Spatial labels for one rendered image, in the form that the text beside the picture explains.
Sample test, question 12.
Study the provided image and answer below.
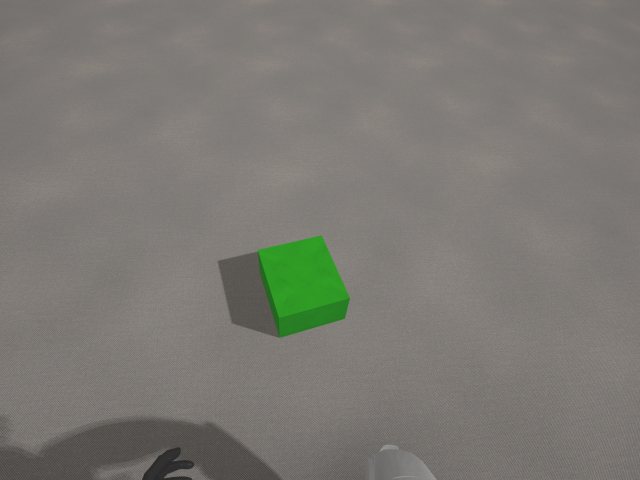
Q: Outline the right robot thigh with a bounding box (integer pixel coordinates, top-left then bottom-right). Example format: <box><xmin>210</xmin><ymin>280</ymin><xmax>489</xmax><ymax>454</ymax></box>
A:
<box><xmin>365</xmin><ymin>449</ymin><xmax>436</xmax><ymax>480</ymax></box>

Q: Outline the carton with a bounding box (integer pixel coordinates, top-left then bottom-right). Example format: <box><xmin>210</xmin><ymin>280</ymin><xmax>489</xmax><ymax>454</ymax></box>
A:
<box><xmin>258</xmin><ymin>235</ymin><xmax>350</xmax><ymax>338</ymax></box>

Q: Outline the left robot hand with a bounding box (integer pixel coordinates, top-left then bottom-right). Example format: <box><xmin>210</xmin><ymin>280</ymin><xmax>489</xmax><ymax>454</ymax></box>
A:
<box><xmin>142</xmin><ymin>447</ymin><xmax>194</xmax><ymax>480</ymax></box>

